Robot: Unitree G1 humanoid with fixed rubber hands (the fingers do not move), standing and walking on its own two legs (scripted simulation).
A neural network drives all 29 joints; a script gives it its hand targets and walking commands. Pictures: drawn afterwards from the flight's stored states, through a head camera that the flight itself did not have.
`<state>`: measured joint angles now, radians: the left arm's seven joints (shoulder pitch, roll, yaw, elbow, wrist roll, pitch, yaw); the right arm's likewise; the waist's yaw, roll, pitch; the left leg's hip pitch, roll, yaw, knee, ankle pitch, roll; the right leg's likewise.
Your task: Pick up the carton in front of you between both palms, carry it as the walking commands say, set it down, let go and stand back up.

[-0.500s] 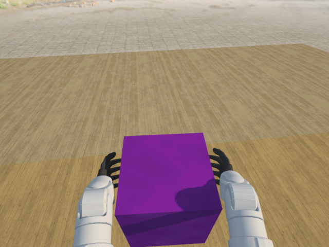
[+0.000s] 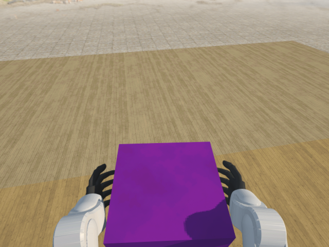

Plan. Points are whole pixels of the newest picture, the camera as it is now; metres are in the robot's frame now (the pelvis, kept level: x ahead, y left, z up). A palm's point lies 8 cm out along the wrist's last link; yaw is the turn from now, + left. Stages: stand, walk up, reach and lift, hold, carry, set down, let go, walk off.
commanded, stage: carry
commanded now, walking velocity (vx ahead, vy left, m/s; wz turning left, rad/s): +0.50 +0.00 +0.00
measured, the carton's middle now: (166, 208) +0.24 +0.00 +0.02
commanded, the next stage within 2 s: none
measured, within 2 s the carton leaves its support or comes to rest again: neither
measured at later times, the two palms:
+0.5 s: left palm (132, 116) +0.52 +0.11 +0.08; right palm (221, 111) +0.55 -0.19 +0.07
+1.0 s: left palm (131, 68) +0.88 +0.14 +0.08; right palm (196, 67) +0.86 -0.16 +0.09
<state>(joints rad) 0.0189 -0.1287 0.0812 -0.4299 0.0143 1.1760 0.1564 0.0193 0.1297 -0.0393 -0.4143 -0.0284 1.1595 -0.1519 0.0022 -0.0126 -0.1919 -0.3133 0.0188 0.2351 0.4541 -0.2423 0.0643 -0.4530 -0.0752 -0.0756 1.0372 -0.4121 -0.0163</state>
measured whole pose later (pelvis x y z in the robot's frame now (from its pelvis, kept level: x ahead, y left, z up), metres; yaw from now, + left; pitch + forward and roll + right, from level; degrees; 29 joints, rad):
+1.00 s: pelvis +0.64 +0.00 +0.01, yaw -1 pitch +4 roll -1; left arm 0.08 -0.13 0.03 -0.53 0.01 1.14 0.16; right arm 0.09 0.14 -0.05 -0.53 0.01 1.12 -0.16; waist -0.04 -0.01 -0.08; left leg -0.27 0.05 0.26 0.39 -0.20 0.07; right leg -0.54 -0.11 -0.08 1.10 -0.26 -0.02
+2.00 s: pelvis +1.31 +0.00 -0.03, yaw +0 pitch +6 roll -2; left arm -0.48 -0.16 0.31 -0.11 0.01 0.98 0.21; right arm -0.45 0.16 -0.30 -0.10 0.00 0.94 -0.17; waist -0.05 0.00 0.08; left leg -0.37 -0.02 0.13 0.55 -0.23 0.10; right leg -0.64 -0.03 -0.02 1.18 -0.37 -0.05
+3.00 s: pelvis +1.97 +0.03 -0.07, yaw +0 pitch +6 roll -1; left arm -0.42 -0.16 0.28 -0.06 0.04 0.93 0.21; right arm -0.41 0.14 -0.26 -0.04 0.00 0.91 -0.17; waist -0.06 0.00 -0.01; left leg -0.27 -0.05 0.11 0.49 -0.25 0.11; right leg -0.70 -0.05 -0.01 0.97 -0.25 -0.04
